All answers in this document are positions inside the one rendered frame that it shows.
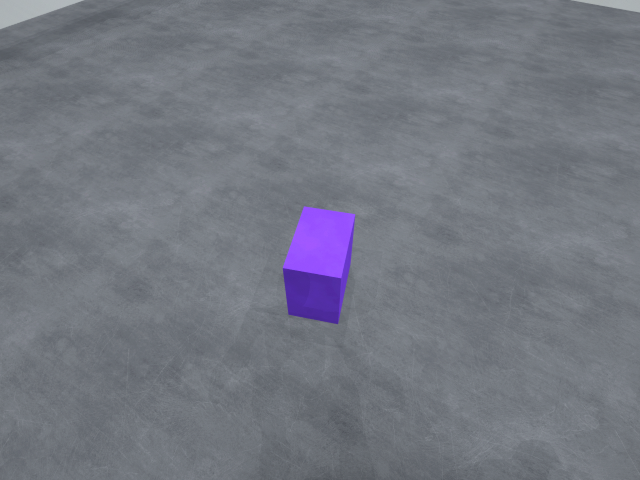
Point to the carton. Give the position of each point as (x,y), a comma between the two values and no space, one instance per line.
(317,264)

